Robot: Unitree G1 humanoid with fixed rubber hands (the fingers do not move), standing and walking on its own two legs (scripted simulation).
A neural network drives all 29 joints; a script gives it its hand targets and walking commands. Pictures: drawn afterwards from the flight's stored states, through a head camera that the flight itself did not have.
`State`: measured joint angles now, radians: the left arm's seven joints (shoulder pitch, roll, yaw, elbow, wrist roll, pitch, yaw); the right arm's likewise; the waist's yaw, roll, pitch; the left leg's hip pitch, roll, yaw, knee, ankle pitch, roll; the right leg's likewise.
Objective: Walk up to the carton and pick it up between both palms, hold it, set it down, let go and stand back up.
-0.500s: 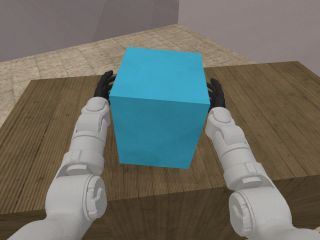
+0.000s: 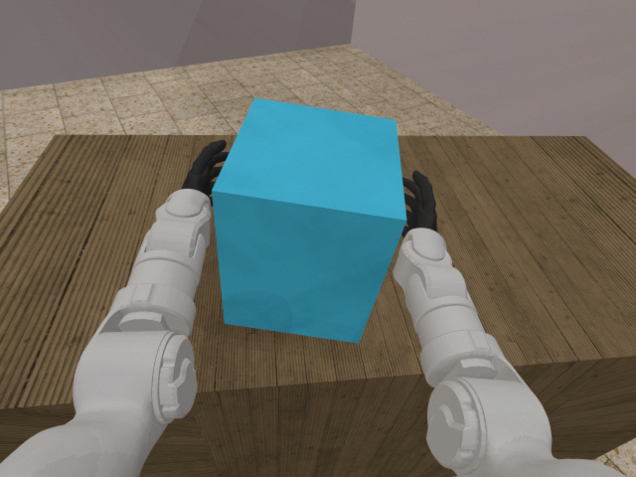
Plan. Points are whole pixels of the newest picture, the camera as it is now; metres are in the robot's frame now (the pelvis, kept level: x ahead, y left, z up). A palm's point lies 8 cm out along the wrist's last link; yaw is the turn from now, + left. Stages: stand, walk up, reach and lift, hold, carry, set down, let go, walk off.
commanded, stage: set down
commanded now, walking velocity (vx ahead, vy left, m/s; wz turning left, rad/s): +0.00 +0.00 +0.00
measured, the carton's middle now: (308, 224) +0.43 -0.03 +0.10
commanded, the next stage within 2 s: none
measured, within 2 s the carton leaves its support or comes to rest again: rests again in 0.72 s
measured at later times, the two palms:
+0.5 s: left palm (216, 223) +0.44 +0.10 +0.10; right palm (427, 239) +0.37 -0.19 +0.11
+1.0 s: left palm (213, 227) +0.42 +0.10 +0.11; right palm (424, 264) +0.35 -0.18 +0.09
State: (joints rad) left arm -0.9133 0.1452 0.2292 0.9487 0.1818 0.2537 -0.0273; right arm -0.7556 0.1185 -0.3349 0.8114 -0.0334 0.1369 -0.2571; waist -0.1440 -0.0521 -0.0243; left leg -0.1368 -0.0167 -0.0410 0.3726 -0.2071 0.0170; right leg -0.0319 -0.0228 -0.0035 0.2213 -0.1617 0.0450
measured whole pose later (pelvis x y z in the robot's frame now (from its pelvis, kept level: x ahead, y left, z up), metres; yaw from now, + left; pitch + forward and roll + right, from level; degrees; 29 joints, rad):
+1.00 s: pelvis -0.01 +0.00 +0.00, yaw -2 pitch +2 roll -1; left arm -0.86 0.06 0.35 1.00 0.25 0.08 -0.05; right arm -0.63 0.17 -0.43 0.75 -0.20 -0.03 -0.20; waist -0.10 -0.03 -0.03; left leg -0.21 -0.01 0.00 0.37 -0.19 0.03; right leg -0.13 -0.02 0.04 0.26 -0.15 0.05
